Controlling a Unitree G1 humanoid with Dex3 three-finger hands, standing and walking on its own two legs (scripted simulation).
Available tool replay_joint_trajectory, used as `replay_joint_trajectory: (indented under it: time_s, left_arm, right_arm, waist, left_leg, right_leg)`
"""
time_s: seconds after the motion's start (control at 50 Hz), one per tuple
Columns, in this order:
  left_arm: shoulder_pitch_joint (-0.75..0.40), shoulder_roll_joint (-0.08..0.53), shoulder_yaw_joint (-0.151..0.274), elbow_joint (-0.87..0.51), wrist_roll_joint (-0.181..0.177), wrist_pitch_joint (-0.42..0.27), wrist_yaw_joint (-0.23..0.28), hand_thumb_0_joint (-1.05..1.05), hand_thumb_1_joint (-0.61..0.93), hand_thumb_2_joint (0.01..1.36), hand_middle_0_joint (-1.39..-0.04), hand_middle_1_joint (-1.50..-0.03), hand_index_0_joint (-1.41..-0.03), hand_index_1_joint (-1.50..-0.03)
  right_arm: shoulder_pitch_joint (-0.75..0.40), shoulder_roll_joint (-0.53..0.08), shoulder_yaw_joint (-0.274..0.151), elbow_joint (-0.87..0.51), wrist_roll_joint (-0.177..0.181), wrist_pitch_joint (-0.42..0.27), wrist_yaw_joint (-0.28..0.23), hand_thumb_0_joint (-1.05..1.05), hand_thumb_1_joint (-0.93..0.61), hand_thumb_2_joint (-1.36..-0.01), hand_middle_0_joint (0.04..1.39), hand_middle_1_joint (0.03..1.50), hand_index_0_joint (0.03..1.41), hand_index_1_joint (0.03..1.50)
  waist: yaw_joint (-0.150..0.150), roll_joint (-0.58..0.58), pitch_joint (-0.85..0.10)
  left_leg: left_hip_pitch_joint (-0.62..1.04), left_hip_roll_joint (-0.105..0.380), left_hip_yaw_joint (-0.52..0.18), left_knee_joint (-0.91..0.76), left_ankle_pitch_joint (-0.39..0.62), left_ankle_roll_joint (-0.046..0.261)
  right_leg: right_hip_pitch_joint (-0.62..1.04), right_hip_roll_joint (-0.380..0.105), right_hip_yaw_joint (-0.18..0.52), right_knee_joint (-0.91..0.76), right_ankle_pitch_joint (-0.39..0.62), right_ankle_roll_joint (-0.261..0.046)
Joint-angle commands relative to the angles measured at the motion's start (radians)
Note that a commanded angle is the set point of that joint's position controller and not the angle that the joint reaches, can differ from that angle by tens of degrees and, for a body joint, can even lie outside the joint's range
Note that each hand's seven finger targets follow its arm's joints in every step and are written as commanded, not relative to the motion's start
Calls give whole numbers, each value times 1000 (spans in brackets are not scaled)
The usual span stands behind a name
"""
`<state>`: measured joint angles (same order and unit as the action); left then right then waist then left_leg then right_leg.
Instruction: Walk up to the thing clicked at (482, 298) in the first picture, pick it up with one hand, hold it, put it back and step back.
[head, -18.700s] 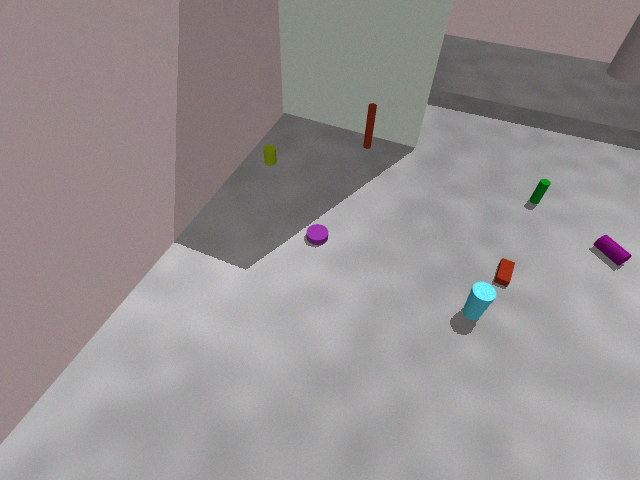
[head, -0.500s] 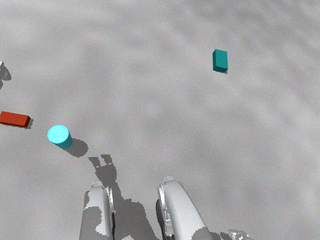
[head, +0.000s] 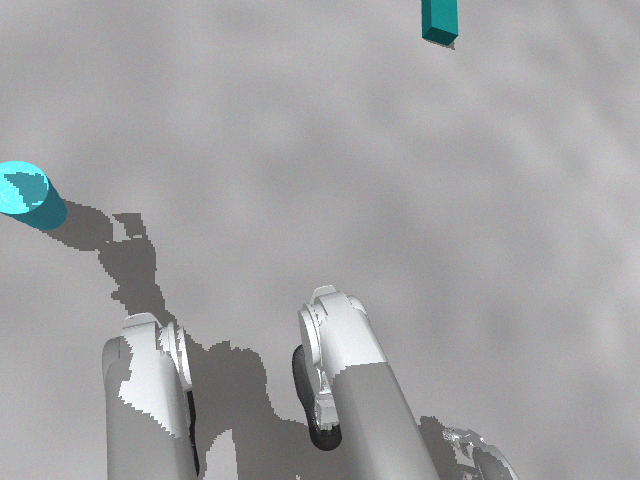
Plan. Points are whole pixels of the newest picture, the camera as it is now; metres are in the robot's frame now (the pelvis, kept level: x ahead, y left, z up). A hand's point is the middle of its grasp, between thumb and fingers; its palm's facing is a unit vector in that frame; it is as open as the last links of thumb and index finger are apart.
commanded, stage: approach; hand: left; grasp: from above
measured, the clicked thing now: (33, 201) +0.51 +0.32 -0.36
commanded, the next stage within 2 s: rest palm in 0.44 s
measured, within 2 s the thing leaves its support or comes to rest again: neither
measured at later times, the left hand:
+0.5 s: hand (42, 195) +0.51 +0.29 -0.31, palm faces -0.41 -0.09 -0.91, open 14.1 cm
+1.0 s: hand (24, 208) +0.49 +0.32 -0.31, palm faces -0.45 -0.08 -0.89, open 14.2 cm
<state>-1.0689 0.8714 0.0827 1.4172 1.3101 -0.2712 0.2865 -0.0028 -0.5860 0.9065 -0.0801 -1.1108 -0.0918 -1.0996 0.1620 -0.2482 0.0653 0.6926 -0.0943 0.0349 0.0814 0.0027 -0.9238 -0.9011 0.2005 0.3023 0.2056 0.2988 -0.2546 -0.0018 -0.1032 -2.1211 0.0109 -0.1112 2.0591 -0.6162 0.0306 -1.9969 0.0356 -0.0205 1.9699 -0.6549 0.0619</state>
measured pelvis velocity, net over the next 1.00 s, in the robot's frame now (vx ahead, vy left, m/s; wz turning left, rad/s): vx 0.00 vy -0.02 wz -0.10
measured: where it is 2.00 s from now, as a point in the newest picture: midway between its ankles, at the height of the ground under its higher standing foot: (253, 430)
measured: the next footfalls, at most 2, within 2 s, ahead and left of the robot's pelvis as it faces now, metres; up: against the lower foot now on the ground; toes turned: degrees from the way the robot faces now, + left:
none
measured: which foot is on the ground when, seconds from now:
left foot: down 0.00-1.00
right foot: down 0.00-1.00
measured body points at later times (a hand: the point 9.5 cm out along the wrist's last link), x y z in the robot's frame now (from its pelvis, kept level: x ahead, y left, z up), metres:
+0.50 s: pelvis +0.01 -0.01 -0.11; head +0.29 +0.08 +0.23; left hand +0.52 +0.30 -0.26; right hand +0.02 -0.27 -0.19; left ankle +0.08 +0.11 -0.40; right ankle +0.10 -0.16 -0.40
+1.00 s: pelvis +0.00 -0.02 -0.12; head +0.26 +0.09 +0.23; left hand +0.51 +0.32 -0.26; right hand +0.05 -0.28 -0.19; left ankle +0.08 +0.11 -0.40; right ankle +0.10 -0.16 -0.40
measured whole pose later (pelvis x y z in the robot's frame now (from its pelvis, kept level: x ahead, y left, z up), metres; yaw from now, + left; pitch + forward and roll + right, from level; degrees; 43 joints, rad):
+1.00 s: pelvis +0.00 -0.02 -0.12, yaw -6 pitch +30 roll -13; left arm -1.08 1.03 0.07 1.58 1.28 -0.27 0.39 0.00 -0.53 0.97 -0.07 -1.05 -0.07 -1.05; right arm 0.11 -0.29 0.23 0.65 -0.19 -0.02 0.15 0.00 -0.92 -0.90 0.20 0.30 0.20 0.30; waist -0.31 -0.10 0.07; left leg -2.35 0.01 -0.26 2.49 -0.69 -0.02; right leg -2.21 0.09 -0.12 2.35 -0.70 0.07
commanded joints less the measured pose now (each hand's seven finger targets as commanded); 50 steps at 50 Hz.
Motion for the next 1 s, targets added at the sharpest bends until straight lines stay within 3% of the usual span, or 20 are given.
replay_joint_trajectory:
  time_s: [0.0,0.06,0.1,0.12,0.16,0.24,0.34,0.42,0.46,0.48,0.5,0.52,0.54,0.6,0.62,0.64,0.7,0.82,0.98]
  left_arm:
    - [-425,259,39,-143,-24,26,51,0,-571,959,-69,-1130,-84,-1115]
    - [-424,290,42,-109,-16,33,53,0,-575,967,-74,-1109,-85,-1097]
    - [-431,291,43,-98,-19,38,55,0,-576,979,-74,-1101,-83,-1092]
    - [-424,301,49,-90,-21,40,60,0,-579,984,-71,-1098,-79,-1090]
    - [-407,288,32,-64,-18,36,63,0,-592,992,-69,-1090,-74,-1085]
    - [-359,312,46,-12,-8,31,87,0,-577,982,-65,-1085,-74,-1075]
    - [-342,393,94,-16,6,19,144,0,-559,975,-67,-1083,-80,-1069]
    - [-330,425,126,-49,5,28,185,0,-543,966,-67,-1077,-81,-1060]
    - [-292,398,108,-25,-2,49,178,0,-553,996,-73,-1077,-80,-1067]
    - [-281,416,134,-44,-13,59,175,0,-542,1008,-75,-1090,-84,-1079]
    - [-264,416,131,-50,-18,67,170,0,-547,1037,-81,-1094,-85,-1089]
    - [-238,458,168,-55,-19,75,163,0,-537,1040,-79,-1107,-86,-1098]
    - [-221,462,177,-84,-19,81,149,0,-575,1003,-67,-1027,-63,-1029]
    - [-213,357,109,-73,-50,81,89,0,-584,990,-62,-1024,-58,-1027]
    - [-190,357,120,-51,-57,79,80,0,-579,990,-61,-1023,-58,-1025]
    - [-187,329,98,-41,-67,71,67,0,-565,975,-61,-1034,-64,-1030]
    - [-201,317,60,-40,-75,33,46,0,-562,978,-65,-1040,-68,-1036]
    - [-216,312,22,43,-49,-22,82,0,-539,965,-67,-1057,-76,-1047]
    - [-242,306,-23,104,-28,-21,139,0,-529,973,-75,-1057,-82,-1049]
  right_arm:
    - [241,-252,-74,1,-10,-19,-4,0,-926,-908,199,300,199,300]
    - [235,-259,-61,8,-16,-26,-1,0,-923,-905,199,300,199,300]
    - [242,-262,-49,3,-23,-35,4,0,-921,-904,199,300,199,300]
    - [235,-266,-42,1,-25,-37,5,0,-920,-904,199,300,199,300]
    - [237,-263,-25,2,-30,-43,12,0,-921,-903,199,300,199,300]
    - [246,-276,-2,-1,-45,-52,25,0,-917,-901,199,300,199,300]
    - [235,-298,23,-19,-61,-61,39,0,-916,-900,199,300,199,300]
    - [216,-316,28,-29,-68,-74,44,0,-916,-900,199,300,199,300]
    - [213,-312,32,-31,-70,-74,52,0,-918,-901,199,300,199,300]
    - [213,-324,23,-44,-70,-76,51,0,-917,-901,199,300,199,300]
    - [213,-324,22,-41,-71,-78,53,0,-919,-902,199,300,199,300]
    - [227,-334,13,-33,-73,-75,55,0,-920,-903,199,300,199,300]
    - [229,-333,6,-28,-74,-70,57,0,-917,-906,198,300,199,300]
    - [210,-325,2,-37,-75,-62,66,0,-918,-907,198,300,199,300]
    - [238,-329,5,-20,-78,-55,65,0,-917,-906,198,300,199,300]
    - [239,-333,7,-29,-78,-53,64,0,-915,-906,198,300,199,300]
    - [214,-319,27,-25,-76,-46,62,0,-913,-905,198,300,199,300]
    - [164,-331,56,-34,-85,-40,56,0,-914,-906,198,300,199,300]
    - [138,-330,92,-40,-98,-60,53,0,-915,-907,199,300,199,300]
  waist:
    - [-32,414,-716]
    - [-39,399,-668]
    - [-60,391,-666]
    - [-51,404,-651]
    - [-69,385,-643]
    - [-83,380,-608]
    - [-71,424,-612]
    - [-69,471,-603]
    - [-63,486,-605]
    - [-61,467,-615]
    - [-48,479,-601]
    - [-43,469,-599]
    - [-34,482,-622]
    - [-72,408,-542]
    - [-91,366,-525]
    - [-102,324,-491]
    - [-102,298,-481]
    - [-97,346,-415]
    - [-107,349,-383]
  left_leg:
    - [707,13,-6,-186,147,-20]
    - [596,8,5,-132,60,-16]
    - [568,9,5,-88,66,-15]
    - [558,10,0,-77,70,-18]
    - [515,8,3,-25,91,-14]
    - [459,10,4,41,154,-15]
    - [432,14,12,101,180,-15]
    - [449,22,11,133,199,-19]
    - [432,22,15,146,212,-18]
    - [437,23,13,155,235,-15]
    - [427,22,14,153,238,-18]
    - [414,21,13,155,239,-17]
    - [437,24,13,153,263,-19]
    - [340,26,8,182,224,-10]
    - [299,25,9,191,221,-6]
    - [257,23,7,197,192,-5]
    - [253,25,-4,191,135,-4]
    - [310,26,-30,172,89,-22]
    - [285,27,-39,166,67,-18]
  right_leg:
    - [98,3,-102,-98,176,-96]
    - [73,5,-110,-60,127,-97]
    - [68,6,-119,-31,135,-94]
    - [43,4,-123,-8,135,-95]
    - [44,16,-134,19,153,-96]
    - [52,24,-151,72,200,-93]
    - [74,43,-172,123,225,-92]
    - [55,48,-184,155,241,-92]
    - [72,54,-183,164,253,-91]
    - [78,55,-187,160,275,-87]
    - [78,52,-185,167,273,-89]
    - [89,52,-186,167,277,-89]
    - [103,54,-184,170,294,-88]
    - [84,60,-187,155,276,-87]
    - [119,59,-188,148,288,-81]
    - [119,58,-190,143,271,-81]
    - [122,63,-197,135,222,-76]
    - [19,65,-226,164,162,-90]
    - [20,74,-234,175,168,-83]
